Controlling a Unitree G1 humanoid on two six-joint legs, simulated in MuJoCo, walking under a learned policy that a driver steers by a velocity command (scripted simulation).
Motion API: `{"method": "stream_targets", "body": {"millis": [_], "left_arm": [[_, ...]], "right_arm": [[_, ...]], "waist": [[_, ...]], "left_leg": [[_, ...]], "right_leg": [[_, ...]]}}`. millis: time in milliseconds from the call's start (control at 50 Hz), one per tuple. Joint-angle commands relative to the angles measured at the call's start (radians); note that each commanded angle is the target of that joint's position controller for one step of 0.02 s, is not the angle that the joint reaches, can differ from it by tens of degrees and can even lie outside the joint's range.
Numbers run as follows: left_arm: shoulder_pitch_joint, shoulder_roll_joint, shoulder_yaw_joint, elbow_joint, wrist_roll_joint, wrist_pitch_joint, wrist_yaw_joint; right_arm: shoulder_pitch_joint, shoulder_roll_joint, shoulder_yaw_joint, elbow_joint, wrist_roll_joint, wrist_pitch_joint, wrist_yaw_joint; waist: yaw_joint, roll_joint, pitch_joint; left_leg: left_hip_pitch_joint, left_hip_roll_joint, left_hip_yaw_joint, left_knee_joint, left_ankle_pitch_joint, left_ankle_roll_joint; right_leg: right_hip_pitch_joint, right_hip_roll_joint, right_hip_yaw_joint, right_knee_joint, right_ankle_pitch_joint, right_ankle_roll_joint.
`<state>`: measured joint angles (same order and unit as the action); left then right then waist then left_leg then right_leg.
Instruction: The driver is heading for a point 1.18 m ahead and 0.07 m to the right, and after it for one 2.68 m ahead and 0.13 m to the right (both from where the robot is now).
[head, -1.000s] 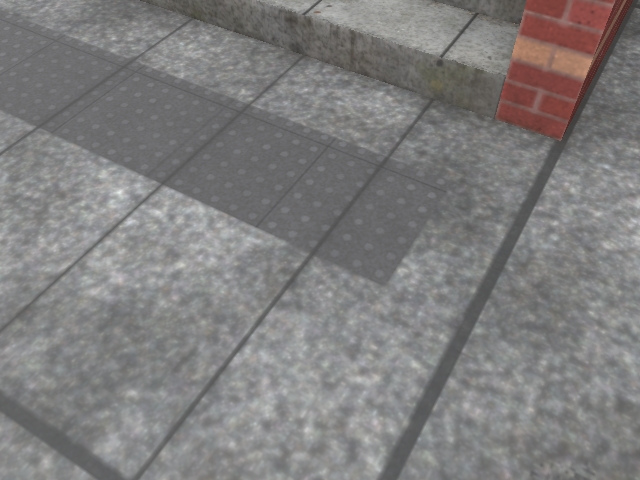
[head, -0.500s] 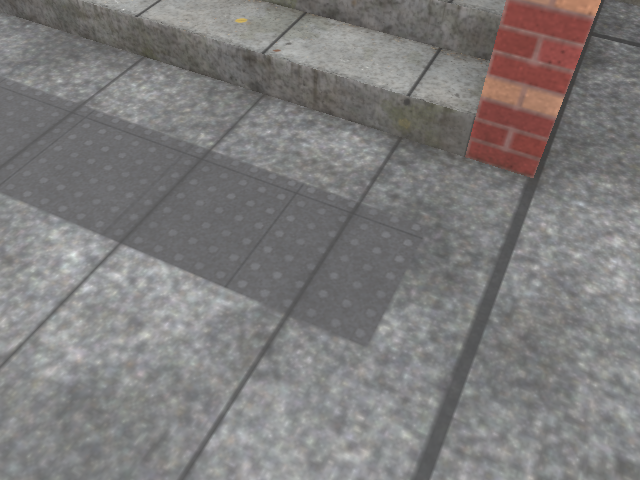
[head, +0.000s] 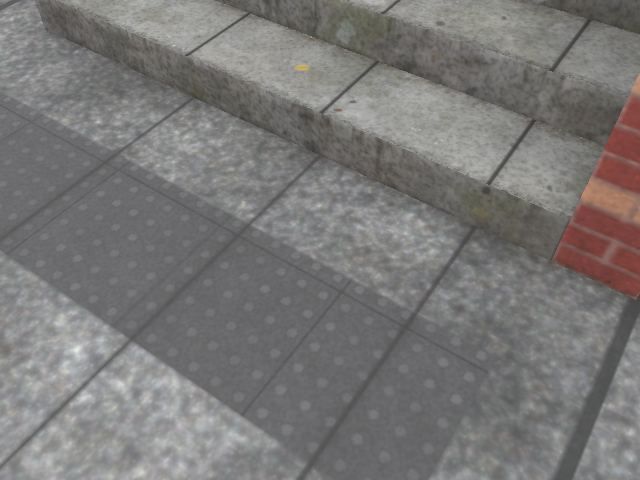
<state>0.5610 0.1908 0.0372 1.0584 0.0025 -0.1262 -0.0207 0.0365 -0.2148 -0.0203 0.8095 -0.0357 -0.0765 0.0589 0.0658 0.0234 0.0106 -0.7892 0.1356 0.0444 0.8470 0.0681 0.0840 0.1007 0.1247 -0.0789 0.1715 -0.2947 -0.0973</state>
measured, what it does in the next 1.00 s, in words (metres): walks ahead: left foot, then right foot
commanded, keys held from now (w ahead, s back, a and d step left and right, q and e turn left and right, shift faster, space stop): w+shift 1.00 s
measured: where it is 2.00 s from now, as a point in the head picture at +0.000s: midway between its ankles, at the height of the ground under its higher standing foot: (383, 5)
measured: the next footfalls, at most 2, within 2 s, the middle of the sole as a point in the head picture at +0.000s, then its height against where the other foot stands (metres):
left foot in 0.16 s outside the picture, level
right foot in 0.62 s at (393, 343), level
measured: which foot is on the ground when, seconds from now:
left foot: up 0.00-0.14, down 0.16-0.64, up 0.66-1.00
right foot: down 0.00-0.14, up 0.16-0.60, down 0.62-1.00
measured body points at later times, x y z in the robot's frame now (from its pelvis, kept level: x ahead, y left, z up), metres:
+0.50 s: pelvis +0.48 +0.02 +0.00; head +0.51 +0.01 +0.45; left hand +0.72 +0.22 -0.08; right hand +0.37 -0.22 -0.14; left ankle +0.33 +0.08 -0.73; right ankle +0.71 -0.14 -0.67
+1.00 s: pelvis +0.97 -0.02 -0.01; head +1.01 -0.01 +0.44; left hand +0.86 +0.23 -0.14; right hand +1.23 -0.21 -0.08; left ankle +1.22 +0.11 -0.69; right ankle +0.78 -0.09 -0.73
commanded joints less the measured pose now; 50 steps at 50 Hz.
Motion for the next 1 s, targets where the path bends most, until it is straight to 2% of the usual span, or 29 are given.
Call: {"method": "stream_targets", "body": {"millis": [20,80,100,140,160,180,200,220,240,280,320,380,460,540,560,600,620,640,660,680,700,740,760,820,840,900,940,980,1000], "left_arm": [[-0.008,0.125,0.006,-0.06,-0.011,-0.031,0.012],[0.009,0.181,0.009,-0.052,0.004,-0.02,0.025],[0.005,0.203,0.013,-0.048,0.017,-0.009,0.035],[-0.052,0.244,0.027,-0.051,0.038,0.021,0.052],[-0.088,0.218,0.026,-0.068,0.041,0.024,0.05],[0.026,0.026,-0.012,-0.109,0.002,0.016,0.019],[-0.017,0.116,0.004,-0.122,-0.024,-0.005,0.02],[-0.159,0.138,0.01,-0.171,-0.025,-0.009,0.027],[-0.218,0.13,0.005,-0.186,-0.013,-0.01,0.023],[-0.224,0.082,-0.004,-0.199,0.022,0.016,0.004],[-0.237,0.044,-0.014,-0.212,0.042,0.042,-0.018],[-0.429,0.065,-0.023,-0.295,0.047,0.05,-0.031],[-0.624,0.064,-0.044,-0.362,0.025,0.035,-0.047],[-0.647,0.124,-0.03,-0.375,0.026,0.032,-0.029],[-0.598,0.145,-0.022,-0.366,0.03,0.033,-0.021],[-0.26,0.212,0.012,-0.267,0.025,0.035,0.006],[-0.061,0.264,0.037,-0.211,0.038,0.041,0.025],[-0.018,0.368,0.066,-0.204,0.077,0.039,0.035],[-0.027,0.316,0.069,-0.199,0.053,0.044,0.013],[-0.149,0.262,0.062,-0.196,0.043,0.036,0.007],[-0.199,0.197,0.049,-0.189,0.035,0.025,0.001],[-0.216,0.117,0.024,-0.152,0.033,0.015,0.008],[-0.207,0.095,0.014,-0.134,0.025,0.008,0.012],[-0.165,0.13,0.02,-0.106,-0.001,-0.014,0.005],[-0.156,0.124,0.016,-0.11,0.008,-0.021,0.002],[-0.129,0.152,0.021,-0.104,-0.014,-0.036,-0.005],[-0.078,0.182,0.023,-0.089,-0.02,-0.045,-0.001],[-0.077,0.219,0.024,-0.088,-0.017,-0.043,0.008],[-0.067,0.243,0.027,-0.083,-0.011,-0.034,0.015]], "right_arm": [[-0.148,-0.022,0.016,-0.089,0.017,-0.012,0.008],[-0.128,-0.072,0.003,-0.09,0.015,-0.013,-0.01],[-0.061,-0.097,-0.006,-0.078,0.015,-0.013,-0.019],[0.285,-0.167,-0.042,0.023,0.015,-0.011,-0.047],[0.463,-0.221,-0.067,0.069,-0.003,-0.005,-0.066],[0.489,-0.307,-0.093,0.074,-0.042,-0.005,-0.071],[0.464,-0.24,-0.091,0.076,-0.009,-0.003,-0.045],[0.36,-0.194,-0.082,0.083,-0.004,-0.012,-0.039],[0.316,-0.128,-0.069,0.09,-0.004,-0.022,-0.033],[0.3,-0.056,-0.045,0.122,-0.005,-0.036,-0.041],[0.326,-0.052,-0.037,0.149,0.015,-0.053,-0.046],[0.372,-0.093,-0.039,0.159,0.028,-0.07,-0.039],[0.442,-0.12,-0.038,0.167,0.047,-0.088,-0.037],[0.502,-0.184,-0.039,0.189,0.035,-0.075,-0.05],[0.503,-0.205,-0.041,0.192,0.022,-0.064,-0.059],[0.453,-0.251,-0.054,0.191,-0.002,-0.033,-0.082],[0.41,-0.236,-0.053,0.177,-0.009,-0.027,-0.085],[0.542,-0.038,-0.014,0.136,0.021,-0.033,-0.061],[0.541,-0.1,-0.021,0.133,0.062,-0.053,-0.057],[0.37,-0.14,-0.027,0.086,0.056,-0.055,-0.065],[0.292,-0.137,-0.024,0.066,0.044,-0.058,-0.06],[0.293,-0.087,-0.01,0.059,0.012,-0.04,-0.042],[0.299,-0.058,-0.003,0.063,-0.001,-0.024,-0.028],[0.161,-0.05,0.007,-0.004,-0.021,-0.003,-0.003],[0.108,-0.047,0.013,-0.027,-0.017,-0.002,0.006],[-0.075,-0.044,0.033,-0.099,-0.001,-0.021,0.012],[-0.14,-0.051,0.037,-0.115,0.012,-0.025,0.008],[-0.128,-0.084,0.029,-0.114,0.01,-0.025,-0.008],[-0.101,-0.108,0.023,-0.112,-0.006,-0.03,-0.017]], "waist": [[-0.022,-0.03,0.178],[-0.051,-0.091,0.082],[-0.092,-0.13,0.027],[-0.261,-0.162,-0.148],[-0.33,-0.139,-0.23],[-0.195,0.178,-0.335],[-0.211,0.131,-0.395],[-0.171,0.068,-0.18],[-0.145,-0.032,-0.09],[-0.056,-0.056,-0.003],[-0.021,-0.02,0.046],[-0.041,-0.011,0.135],[-0.096,-0.021,0.166],[-0.093,0.04,0.093],[-0.059,0.08,0.038],[0.113,0.121,-0.142],[0.201,0.105,-0.225],[0.07,-0.211,-0.368],[0.08,-0.223,-0.481],[0.048,-0.123,-0.238],[0.027,-0.029,-0.129],[-0.066,-0.012,-0.018],[-0.09,-0.031,0.01],[-0.097,-0.047,0.09],[-0.09,-0.05,0.104],[-0.059,-0.027,0.151],[-0.031,-0.04,0.148],[-0.05,-0.064,0.089],[-0.067,-0.101,0.056]], "left_leg": [[0.218,-0.075,0.098,-0.211,0.135,0.019],[0.282,-0.172,0.132,-0.293,0.035,0.055],[0.349,-0.205,0.126,-0.296,-0.041,0.067],[0.681,-0.218,0.083,-0.345,-0.138,0.103],[0.927,-0.111,-0.019,-0.301,-0.298,0.131],[1.257,0.215,-0.533,-0.319,-0.525,0.261],[1.268,0.24,-0.856,-0.523,-0.663,0.283],[1.106,0.196,-0.68,-0.581,-0.601,0.24],[0.952,0.168,-0.565,-0.61,-0.491,0.218],[0.718,0.083,-0.398,-0.656,-0.404,0.157],[0.625,0.044,-0.315,-0.713,-0.387,0.138],[0.553,-0.006,-0.187,-0.794,-0.208,0.13],[0.52,-0.043,-0.075,-0.871,0.118,0.091],[0.861,0.008,-0.023,-0.761,0.666,0.056],[0.925,0.029,-0.019,-0.654,0.84,0.05],[0.905,0.044,-0.006,-0.238,0.911,0.041],[0.729,0.007,-0.001,0.062,0.683,0.041],[0.324,-0.14,-0.016,0.524,-0.245,0.019],[0.123,-0.221,-0.146,0.7,-0.528,0.031],[0.017,-0.127,-0.144,0.653,-0.386,0.046],[0.043,-0.092,-0.134,0.568,-0.317,0.046],[0.155,-0.043,-0.143,0.455,-0.305,0.025],[0.181,-0.026,-0.134,0.416,-0.312,0.008],[0.087,0.018,-0.073,0.301,-0.243,-0.023],[0.073,0.015,-0.05,0.227,-0.17,-0.025],[0.237,-0.03,0.047,-0.123,0.051,-0.022],[0.307,-0.073,0.079,-0.25,0.17,-0.001],[0.329,-0.123,0.089,-0.308,0.169,0.022],[0.354,-0.155,0.098,-0.33,0.099,0.036]], "right_leg": [[-0.243,-0.248,0.091,-0.203,0.631,-0.05],[0.023,-0.282,0.049,-0.046,1.159,-0.025],[0.075,-0.3,0.047,0.077,1.316,-0.018],[0.043,-0.315,0.035,0.511,1.318,-0.023],[-0.157,-0.277,0.031,0.814,1.051,-0.035],[-0.617,-0.101,0.044,1.265,0.072,-0.003],[-0.77,-0.056,0.178,1.384,-0.115,-0.031],[-0.856,-0.133,0.176,1.332,0.001,-0.047],[-0.835,-0.164,0.168,1.27,0.045,-0.049],[-0.743,-0.212,0.179,1.172,0.057,-0.034],[-0.745,-0.248,0.16,1.104,0.053,-0.004],[-0.831,-0.278,0.077,0.921,0.189,0.029],[-0.629,-0.219,-0.034,0.514,0.481,0.018],[-0.585,-0.119,-0.081,0.372,0.433,-0.033],[-0.533,-0.083,-0.081,0.373,0.348,-0.047],[-0.21,-0.051,-0.042,0.357,0.222,-0.079],[0.027,-0.141,0.041,0.389,0.105,-0.103],[0.37,-0.472,0.504,0.398,-0.086,-0.211],[0.444,-0.54,0.929,0.16,-0.285,-0.268],[0.275,-0.47,0.744,0.104,-0.245,-0.214],[0.1,-0.436,0.6,0.082,-0.121,-0.187],[-0.164,-0.355,0.426,0.023,-0.017,-0.132],[-0.231,-0.328,0.375,-0.014,-0.022,-0.117],[-0.294,-0.293,0.258,-0.094,0.118,-0.117],[-0.293,-0.272,0.201,-0.101,0.233,-0.12],[-0.386,-0.208,0.085,-0.157,0.49,-0.076],[-0.295,-0.235,0.074,-0.202,0.656,-0.055],[-0.126,-0.245,0.044,-0.13,0.963,-0.026],[-0.049,-0.269,0.046,-0.039,1.147,-0.017]]}}
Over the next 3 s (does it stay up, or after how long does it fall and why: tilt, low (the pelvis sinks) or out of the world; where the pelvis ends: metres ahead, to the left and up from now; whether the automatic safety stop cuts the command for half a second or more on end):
stays up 2.29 -0.02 0.48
